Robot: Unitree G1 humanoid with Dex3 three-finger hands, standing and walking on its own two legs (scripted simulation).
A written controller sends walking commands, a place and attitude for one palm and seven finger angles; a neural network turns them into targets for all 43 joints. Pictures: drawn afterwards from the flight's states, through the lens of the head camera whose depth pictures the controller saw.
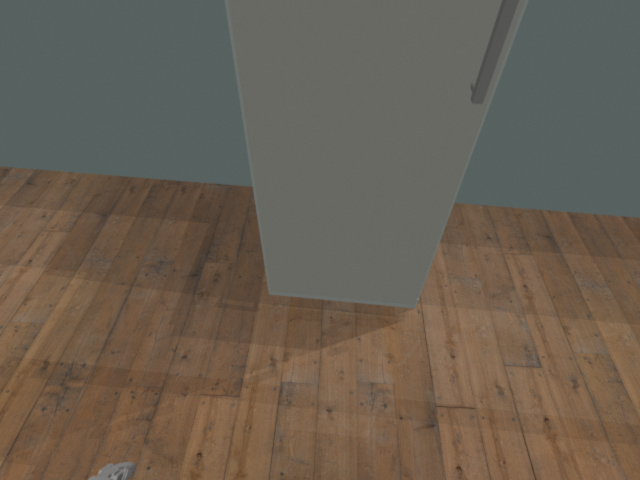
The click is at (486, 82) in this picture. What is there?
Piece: fridge door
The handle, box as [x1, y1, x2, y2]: [470, 0, 518, 103]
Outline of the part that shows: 518,0 502,0 476,82 472,82 470,87 472,91 472,103 482,103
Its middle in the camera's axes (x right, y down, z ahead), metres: +0.30 -0.36 +0.66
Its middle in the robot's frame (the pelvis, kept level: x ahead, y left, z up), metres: +0.78 -0.25 +0.23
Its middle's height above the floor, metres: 1.01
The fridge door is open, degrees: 0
